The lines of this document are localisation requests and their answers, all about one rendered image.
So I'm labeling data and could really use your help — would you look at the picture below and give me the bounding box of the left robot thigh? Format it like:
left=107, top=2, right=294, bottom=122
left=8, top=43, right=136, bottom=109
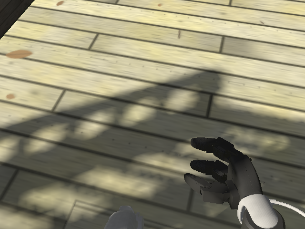
left=104, top=210, right=144, bottom=229

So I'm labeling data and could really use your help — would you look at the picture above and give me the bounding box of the right robot forearm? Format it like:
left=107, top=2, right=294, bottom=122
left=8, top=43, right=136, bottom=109
left=237, top=194, right=286, bottom=229

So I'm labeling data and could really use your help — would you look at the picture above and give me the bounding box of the right robot hand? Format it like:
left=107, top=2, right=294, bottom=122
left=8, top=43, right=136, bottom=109
left=184, top=136, right=265, bottom=210

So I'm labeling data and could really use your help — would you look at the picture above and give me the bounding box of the left robot shin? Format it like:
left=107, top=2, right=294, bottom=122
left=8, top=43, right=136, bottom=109
left=109, top=205, right=134, bottom=219

